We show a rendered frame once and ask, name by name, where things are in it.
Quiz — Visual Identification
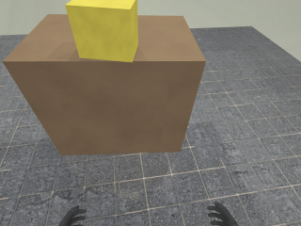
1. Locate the pedestal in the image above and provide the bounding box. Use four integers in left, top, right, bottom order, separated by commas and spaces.
2, 14, 206, 155

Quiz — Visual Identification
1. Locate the robot right hand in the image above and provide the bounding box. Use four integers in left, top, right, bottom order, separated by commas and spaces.
207, 202, 238, 226

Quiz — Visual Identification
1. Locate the robot left hand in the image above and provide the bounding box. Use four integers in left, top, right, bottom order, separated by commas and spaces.
58, 205, 87, 226

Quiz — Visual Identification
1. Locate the carton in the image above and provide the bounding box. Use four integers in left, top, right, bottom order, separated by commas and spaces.
65, 0, 138, 62

